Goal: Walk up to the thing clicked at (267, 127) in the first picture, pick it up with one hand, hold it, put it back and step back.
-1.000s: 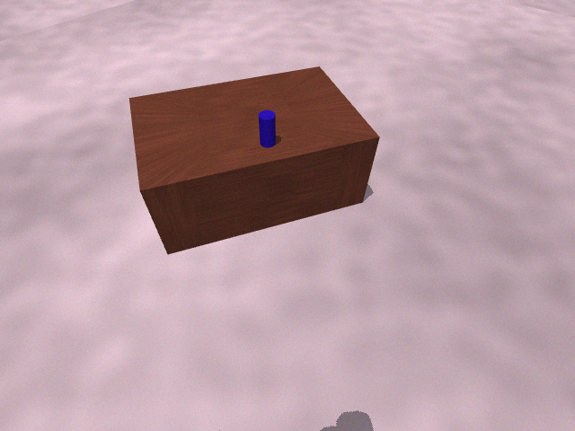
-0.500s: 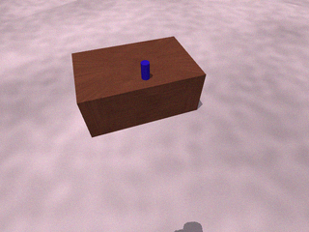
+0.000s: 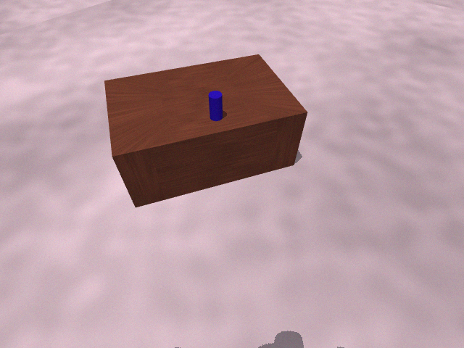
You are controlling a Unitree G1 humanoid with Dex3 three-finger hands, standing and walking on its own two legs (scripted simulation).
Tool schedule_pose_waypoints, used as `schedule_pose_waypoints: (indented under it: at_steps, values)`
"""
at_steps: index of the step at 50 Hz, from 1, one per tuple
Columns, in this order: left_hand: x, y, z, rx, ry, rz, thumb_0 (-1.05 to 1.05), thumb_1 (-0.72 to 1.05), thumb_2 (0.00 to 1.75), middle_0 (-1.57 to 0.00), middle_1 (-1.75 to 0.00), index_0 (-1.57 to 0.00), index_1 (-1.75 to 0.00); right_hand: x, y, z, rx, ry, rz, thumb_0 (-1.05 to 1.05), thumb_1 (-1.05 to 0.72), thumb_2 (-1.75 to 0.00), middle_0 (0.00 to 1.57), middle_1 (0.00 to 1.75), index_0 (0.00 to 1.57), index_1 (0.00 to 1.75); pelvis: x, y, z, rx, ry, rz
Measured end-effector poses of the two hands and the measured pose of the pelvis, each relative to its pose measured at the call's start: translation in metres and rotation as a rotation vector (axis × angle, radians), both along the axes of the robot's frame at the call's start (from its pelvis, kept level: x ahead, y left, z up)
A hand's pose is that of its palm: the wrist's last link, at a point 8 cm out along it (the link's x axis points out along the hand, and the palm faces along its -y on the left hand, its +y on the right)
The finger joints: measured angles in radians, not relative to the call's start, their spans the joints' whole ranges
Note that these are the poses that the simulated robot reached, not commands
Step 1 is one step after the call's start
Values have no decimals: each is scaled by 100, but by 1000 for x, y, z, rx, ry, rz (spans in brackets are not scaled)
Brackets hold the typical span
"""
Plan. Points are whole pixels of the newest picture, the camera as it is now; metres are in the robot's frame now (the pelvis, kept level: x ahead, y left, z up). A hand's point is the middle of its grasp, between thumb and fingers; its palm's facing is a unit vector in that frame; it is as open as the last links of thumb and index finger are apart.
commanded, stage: stand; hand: right
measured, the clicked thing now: (215, 106) +1.15 +0.08 -0.33
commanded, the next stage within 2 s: walk up in 0.12 s
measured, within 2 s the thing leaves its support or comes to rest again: neither
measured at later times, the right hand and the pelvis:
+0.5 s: hand (345, 330) +0.18 -0.21 -0.15, palm faces -0.15 +0.89 -0.44, open 7.4 cm; pelvis +0.08 +0.08 -0.03, yaw +9 degrees
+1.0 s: hand (297, 228) +0.42 -0.16 -0.17, palm faces -0.31 +0.88 -0.35, open 7.4 cm; pelvis +0.29 +0.09 -0.02, yaw +18 degrees
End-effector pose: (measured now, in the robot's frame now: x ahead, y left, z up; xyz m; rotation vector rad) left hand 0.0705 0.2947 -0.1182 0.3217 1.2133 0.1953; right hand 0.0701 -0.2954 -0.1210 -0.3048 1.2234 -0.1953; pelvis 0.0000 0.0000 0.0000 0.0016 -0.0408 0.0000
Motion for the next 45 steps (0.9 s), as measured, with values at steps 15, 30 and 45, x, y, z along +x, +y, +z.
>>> schedule_pose_waypoints:
  at_steps: [15, 30, 45]
  values:
    - [-22, 41, 8, 31, -69, 104, 1, 90, 89, -21, -30, -21, -30, 27, -4, 9, -22, 39, 102, 0, -90, -90, 20, 30, 20, 30, 17, 16, -4, -21, 18, 88]
    - [37, 134, -19, 12, -15, 168, 1, 90, 89, -20, -30, -20, -30, 130, 75, 18, -77, -36, 175, 0, -91, -90, 20, 30, 20, 30, 112, 93, -21, 5, 3, 197]
    - [196, 128, 6, 60, -179, 195, 1, 90, 89, -21, -30, -20, -30, 276, 84, -16, -12, -24, 271, 0, -90, -90, 21, 30, 21, 30, 255, 88, -31, 8, -4, 276]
